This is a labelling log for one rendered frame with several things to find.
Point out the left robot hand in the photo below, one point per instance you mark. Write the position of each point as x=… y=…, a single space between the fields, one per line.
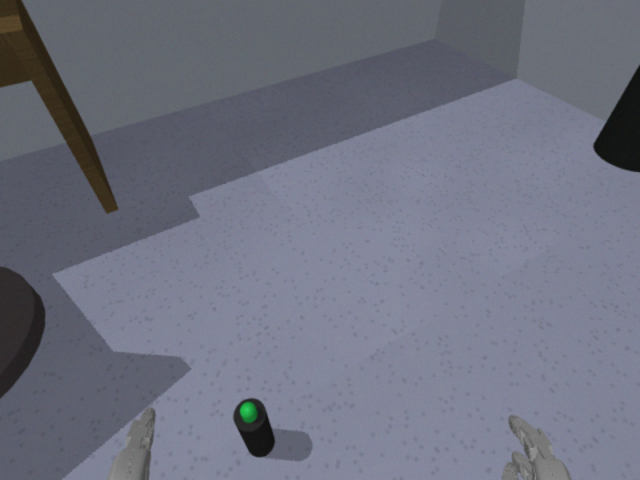
x=133 y=462

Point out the desk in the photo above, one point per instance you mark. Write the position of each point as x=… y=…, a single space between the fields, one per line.
x=23 y=57

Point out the right robot hand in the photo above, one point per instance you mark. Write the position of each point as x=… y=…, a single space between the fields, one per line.
x=540 y=464

